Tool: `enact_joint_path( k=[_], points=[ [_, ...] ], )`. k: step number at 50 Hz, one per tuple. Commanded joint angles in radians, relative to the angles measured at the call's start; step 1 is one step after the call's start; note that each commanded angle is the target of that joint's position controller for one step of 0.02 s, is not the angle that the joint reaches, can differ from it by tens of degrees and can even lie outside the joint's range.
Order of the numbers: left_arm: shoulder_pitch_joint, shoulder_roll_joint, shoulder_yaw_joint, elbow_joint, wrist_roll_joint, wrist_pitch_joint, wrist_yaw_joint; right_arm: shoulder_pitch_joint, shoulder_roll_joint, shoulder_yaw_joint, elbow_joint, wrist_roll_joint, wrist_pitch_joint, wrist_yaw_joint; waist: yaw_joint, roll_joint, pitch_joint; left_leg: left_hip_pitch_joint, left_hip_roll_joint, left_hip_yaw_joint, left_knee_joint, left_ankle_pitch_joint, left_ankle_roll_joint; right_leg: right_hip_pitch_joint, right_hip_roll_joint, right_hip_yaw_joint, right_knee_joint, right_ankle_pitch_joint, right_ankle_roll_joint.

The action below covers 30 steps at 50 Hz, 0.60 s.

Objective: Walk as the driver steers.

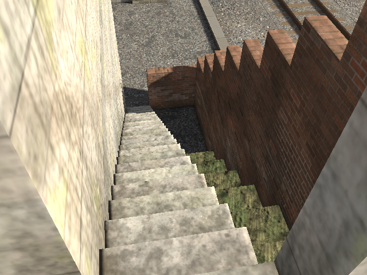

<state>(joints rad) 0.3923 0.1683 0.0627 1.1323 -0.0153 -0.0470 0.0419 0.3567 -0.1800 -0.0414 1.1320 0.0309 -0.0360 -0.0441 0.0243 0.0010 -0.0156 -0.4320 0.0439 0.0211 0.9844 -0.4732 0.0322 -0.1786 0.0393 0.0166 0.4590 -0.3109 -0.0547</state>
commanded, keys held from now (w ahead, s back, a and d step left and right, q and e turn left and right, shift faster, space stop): w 1.00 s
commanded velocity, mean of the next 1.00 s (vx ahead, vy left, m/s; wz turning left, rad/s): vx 0.45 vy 0.00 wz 0.00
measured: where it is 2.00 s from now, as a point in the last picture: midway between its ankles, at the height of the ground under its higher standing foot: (170, 216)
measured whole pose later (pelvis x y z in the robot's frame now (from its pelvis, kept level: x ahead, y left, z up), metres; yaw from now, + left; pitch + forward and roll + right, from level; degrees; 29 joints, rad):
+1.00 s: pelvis +0.44 +0.01 -0.01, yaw +0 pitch +1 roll -3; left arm 0.48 0.19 0.06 1.05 -0.02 -0.09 0.04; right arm 0.23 -0.27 -0.09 0.91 0.02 -0.04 -0.01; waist 0.04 0.04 -0.04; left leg -0.72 0.13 -0.14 1.07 -0.01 0.06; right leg -0.15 0.07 -0.04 0.47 -0.33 -0.05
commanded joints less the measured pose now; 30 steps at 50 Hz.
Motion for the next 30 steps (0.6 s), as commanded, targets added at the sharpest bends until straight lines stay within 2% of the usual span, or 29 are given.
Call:
enact_joint_path(
  k=[1, 2, 3, 4, 5, 6, 7, 8, 9, 10, 11, 12, 13, 14, 15, 16, 17, 18, 19, 21, 22, 23, 24, 25, 26, 27, 28, 29, 30],
  points=[
    [0.044, 0.102, 0.006, -0.032, -0.007, -0.031, -0.004, -0.040, -0.080, -0.022, -0.087, -0.003, -0.052, 0.022, -0.013, -0.124, 0.159, -0.326, 0.094, -0.097, 0.008, 0.018, 0.025, 0.060, -0.325, 0.389, -0.251, -0.217, -0.177],
    [0.018, 0.109, 0.005, -0.049, -0.018, -0.024, 0.001, -0.027, -0.063, -0.018, -0.078, -0.015, -0.057, 0.030, -0.031, -0.132, 0.146, -0.211, 0.084, -0.064, -0.122, 0.037, 0.019, -0.005, -0.287, 0.313, -0.241, -0.207, -0.152],
    [-0.003, 0.136, 0.008, -0.062, -0.017, -0.017, 0.000, -0.009, -0.049, -0.017, -0.065, -0.018, -0.056, 0.036, -0.048, -0.126, 0.134, -0.039, 0.035, 0.004, -0.212, 0.069, 0.007, -0.122, -0.237, 0.233, -0.220, -0.190, -0.133],
    [-0.018, 0.165, 0.012, -0.069, -0.016, -0.012, -0.003, 0.063, -0.043, -0.022, -0.031, -0.016, -0.049, 0.038, -0.089, -0.111, 0.118, 0.149, -0.017, 0.075, -0.287, 0.155, -0.010, -0.247, -0.202, 0.174, -0.165, -0.221, -0.122],
    [-0.010, 0.178, 0.013, -0.072, -0.011, -0.011, -0.008, 0.154, -0.050, -0.030, 0.017, -0.010, -0.039, 0.035, -0.119, -0.081, 0.102, 0.311, -0.073, 0.132, -0.303, 0.216, -0.034, -0.344, -0.170, 0.141, -0.093, -0.236, -0.112],
    [-0.055, 0.200, 0.015, -0.096, 0.006, -0.013, -0.007, 0.248, -0.075, -0.042, 0.035, -0.012, -0.028, 0.027, -0.170, -0.054, 0.074, 0.428, -0.093, 0.147, -0.334, 0.179, -0.042, -0.407, -0.128, 0.105, 0.035, -0.139, -0.096],
    [-0.086, 0.131, -0.002, -0.113, 0.000, -0.020, -0.012, 0.346, -0.118, -0.054, 0.040, -0.022, -0.033, 0.023, -0.223, 0.132, 0.050, 0.496, 0.040, -0.072, -0.493, 0.076, 0.003, -0.477, -0.052, 0.013, 0.403, -0.018, -0.047],
    [-0.062, 0.023, -0.023, -0.127, 0.017, -0.027, -0.019, 0.362, -0.176, -0.038, 0.008, -0.047, -0.045, 0.021, -0.158, 0.404, 0.010, 0.485, 0.272, -0.543, -0.699, -0.039, 0.110, -0.624, 0.016, 0.010, 0.801, -0.233, -0.003],
    [0.028, 0.033, -0.020, -0.137, -0.025, -0.042, -0.017, 0.336, -0.224, -0.042, 0.006, -0.058, -0.063, 0.033, -0.106, 0.369, 0.020, 0.440, 0.410, -0.929, -0.912, -0.327, 0.232, -0.708, 0.020, 0.134, 0.981, -0.197, -0.014],
    [-0.007, 0.068, -0.019, -0.159, -0.044, -0.049, -0.017, 0.239, -0.212, -0.036, -0.005, -0.035, -0.075, 0.039, -0.066, 0.223, 0.136, 0.376, 0.432, -0.909, -0.914, -0.443, 0.235, -0.804, -0.045, 0.120, 1.048, -0.111, -0.025],
    [-0.082, 0.095, -0.017, -0.175, -0.021, -0.047, -0.015, 0.179, -0.151, -0.020, -0.008, -0.028, -0.081, 0.043, -0.067, 0.093, 0.188, 0.322, 0.385, -0.721, -0.842, -0.316, 0.191, -0.832, -0.075, 0.117, 1.059, -0.021, -0.034],
    [-0.080, 0.098, -0.011, -0.162, 0.001, -0.039, -0.011, 0.123, -0.126, -0.006, -0.022, -0.043, -0.077, 0.047, -0.042, 0.040, 0.159, 0.273, 0.301, -0.533, -0.799, -0.125, 0.143, -0.764, -0.105, 0.116, 0.995, 0.080, -0.034],
    [-0.059, 0.115, -0.003, -0.155, 0.010, -0.029, -0.012, 0.098, -0.108, 0.001, -0.033, -0.055, -0.073, 0.045, -0.020, 0.076, 0.137, 0.243, 0.234, -0.389, -0.793, 0.030, 0.115, -0.693, -0.127, 0.101, 0.895, 0.145, -0.027],
    [-0.066, 0.135, 0.005, -0.154, 0.012, -0.018, -0.018, 0.108, -0.074, 0.009, -0.021, -0.049, -0.070, 0.037, -0.022, 0.125, 0.134, 0.226, 0.177, -0.275, -0.799, 0.122, 0.091, -0.653, -0.142, 0.067, 0.833, 0.180, -0.020],
    [-0.077, 0.123, 0.006, -0.152, 0.011, -0.007, -0.023, 0.160, -0.066, 0.013, -0.006, -0.048, -0.069, 0.028, -0.033, 0.143, 0.129, 0.219, 0.161, -0.227, -0.804, 0.205, 0.098, -0.624, -0.138, 0.041, 0.793, 0.212, -0.005],
    [-0.106, 0.108, 0.005, -0.163, 0.022, 0.000, -0.027, 0.206, -0.075, 0.011, 0.006, -0.044, -0.061, 0.018, -0.044, 0.125, 0.124, 0.241, 0.152, -0.200, -0.796, 0.294, 0.117, -0.642, -0.138, 0.022, 0.766, 0.233, 0.011],
    [-0.150, 0.082, -0.003, -0.183, 0.013, 0.001, -0.025, 0.236, -0.085, 0.015, -0.004, -0.045, -0.061, 0.018, -0.052, 0.068, 0.119, 0.270, 0.159, -0.191, -0.796, 0.366, 0.125, -0.659, -0.133, 0.035, 0.727, 0.256, 0.016],
    [-0.204, 0.076, -0.005, -0.210, 0.011, 0.000, -0.026, 0.257, -0.091, 0.009, 0.006, -0.037, -0.060, 0.009, -0.063, 0.067, 0.122, 0.296, 0.172, -0.187, -0.804, 0.406, 0.133, -0.700, -0.136, 0.027, 0.684, 0.273, 0.022],
    [-0.273, 0.076, -0.004, -0.242, 0.005, 0.000, -0.026, 0.292, -0.087, 0.013, 0.007, -0.042, -0.052, 0.003, -0.081, 0.044, 0.123, 0.344, 0.185, -0.183, -0.802, 0.457, 0.132, -0.741, -0.134, 0.028, 0.626, 0.310, 0.030],
    [-0.341, 0.083, -0.001, -0.277, 0.003, 0.002, -0.027, 0.295, -0.104, 0.009, -0.005, -0.044, -0.044, -0.003, -0.086, 0.045, 0.119, 0.389, 0.196, -0.172, -0.792, 0.534, 0.131, -0.763, -0.122, 0.029, 0.527, 0.371, 0.038],
    [-0.343, 0.085, 0.001, -0.280, -0.004, 0.006, -0.030, 0.292, -0.100, 0.013, -0.015, -0.047, -0.036, -0.006, -0.080, 0.079, 0.113, 0.397, 0.191, -0.170, -0.793, 0.537, 0.128, -0.736, -0.119, 0.027, 0.483, 0.379, 0.039],
    [-0.392, 0.097, 0.003, -0.304, -0.005, 0.003, -0.038, 0.281, -0.102, 0.014, -0.026, -0.042, -0.034, -0.012, -0.084, 0.063, 0.126, 0.381, 0.184, -0.148, -0.807, 0.543, 0.117, -0.712, -0.113, 0.030, 0.400, 0.420, 0.036],
    [-0.426, 0.082, 0.002, -0.308, 0.000, 0.014, -0.043, 0.280, -0.094, 0.019, -0.030, -0.050, -0.029, -0.018, -0.082, 0.066, 0.145, 0.385, 0.191, -0.139, -0.794, 0.626, 0.108, -0.714, -0.101, 0.021, 0.388, 0.419, 0.035],
    [-0.435, 0.077, 0.000, -0.315, 0.002, 0.019, -0.048, 0.287, -0.101, 0.016, -0.031, -0.047, -0.026, -0.022, -0.080, 0.075, 0.144, 0.403, 0.194, -0.122, -0.783, 0.657, 0.103, -0.710, -0.099, 0.017, 0.368, 0.419, 0.032],
    [-0.435, 0.066, -0.007, -0.325, -0.003, 0.018, -0.055, 0.280, -0.088, 0.017, -0.035, -0.044, -0.017, -0.020, -0.070, 0.091, 0.137, 0.373, 0.165, -0.079, -0.781, 0.622, 0.097, -0.637, -0.104, 0.013, 0.304, 0.448, 0.024],
    [-0.464, 0.063, -0.008, -0.338, -0.005, 0.020, -0.058, 0.268, -0.088, 0.015, -0.051, -0.041, -0.015, -0.020, -0.080, 0.101, 0.138, 0.308, 0.135, -0.038, -0.782, 0.616, 0.094, -0.529, -0.072, -0.028, 0.277, 0.448, 0.030],
    [-0.501, 0.119, 0.009, -0.374, -0.024, 0.006, -0.073, 0.294, -0.082, 0.021, -0.032, -0.032, -0.027, -0.020, -0.097, 0.132, 0.145, 0.275, 0.122, -0.024, -0.810, 0.549, 0.093, -0.460, -0.061, -0.051, 0.267, 0.453, 0.030],
    [-0.525, 0.118, 0.011, -0.392, -0.027, 0.000, -0.082, 0.291, -0.089, 0.019, -0.030, -0.034, -0.029, -0.021, -0.099, 0.147, 0.162, 0.285, 0.133, -0.028, -0.797, 0.558, 0.100, -0.440, -0.054, -0.059, 0.252, 0.407, 0.025],
    [-0.476, 0.120, 0.022, -0.400, -0.013, -0.004, -0.097, 0.271, -0.122, 0.003, -0.018, -0.045, -0.033, -0.023, -0.055, 0.151, 0.137, 0.357, 0.202, -0.043, -0.713, 0.736, 0.102, -0.447, -0.081, 0.011, 0.320, 0.429, -0.005]
  ],
)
